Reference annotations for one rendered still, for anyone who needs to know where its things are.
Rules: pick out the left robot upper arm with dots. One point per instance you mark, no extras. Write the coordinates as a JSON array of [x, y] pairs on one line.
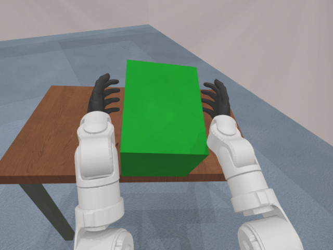
[[107, 239]]

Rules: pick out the right robot forearm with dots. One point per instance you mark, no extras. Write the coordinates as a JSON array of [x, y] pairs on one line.
[[250, 193]]

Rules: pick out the left robot forearm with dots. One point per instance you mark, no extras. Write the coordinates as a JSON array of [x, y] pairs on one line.
[[97, 175]]

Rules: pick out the left robot hand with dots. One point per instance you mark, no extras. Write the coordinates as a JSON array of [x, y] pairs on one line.
[[97, 101]]

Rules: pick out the carton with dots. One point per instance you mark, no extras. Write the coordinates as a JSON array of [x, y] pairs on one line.
[[163, 130]]

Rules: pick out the right robot upper arm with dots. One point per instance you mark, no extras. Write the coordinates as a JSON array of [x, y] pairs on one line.
[[270, 233]]

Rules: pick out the right robot hand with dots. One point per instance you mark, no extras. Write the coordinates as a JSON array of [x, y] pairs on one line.
[[221, 105]]

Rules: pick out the table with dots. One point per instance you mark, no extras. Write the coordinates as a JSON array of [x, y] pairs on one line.
[[43, 151]]

